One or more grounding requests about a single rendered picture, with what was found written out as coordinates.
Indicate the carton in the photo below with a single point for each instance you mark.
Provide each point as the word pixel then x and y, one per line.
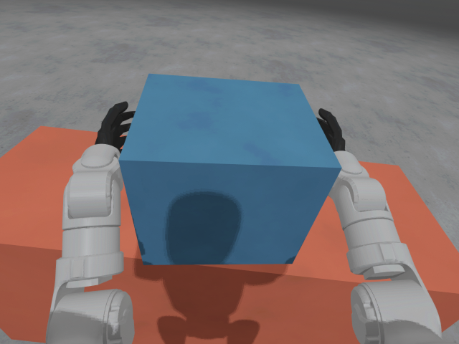
pixel 221 171

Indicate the right robot upper arm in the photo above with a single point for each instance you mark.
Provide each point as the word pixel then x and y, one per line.
pixel 394 312

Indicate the left robot forearm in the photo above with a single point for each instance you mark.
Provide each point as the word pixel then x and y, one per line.
pixel 90 220

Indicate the pedestal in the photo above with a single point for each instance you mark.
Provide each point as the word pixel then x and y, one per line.
pixel 306 302

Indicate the left robot upper arm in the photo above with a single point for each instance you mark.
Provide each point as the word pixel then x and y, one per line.
pixel 97 317

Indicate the right robot forearm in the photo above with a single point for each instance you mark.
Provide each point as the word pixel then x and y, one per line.
pixel 375 250

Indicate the robot right hand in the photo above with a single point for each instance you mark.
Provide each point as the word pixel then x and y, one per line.
pixel 331 130

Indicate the robot left hand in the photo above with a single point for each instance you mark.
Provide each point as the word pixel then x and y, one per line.
pixel 111 128

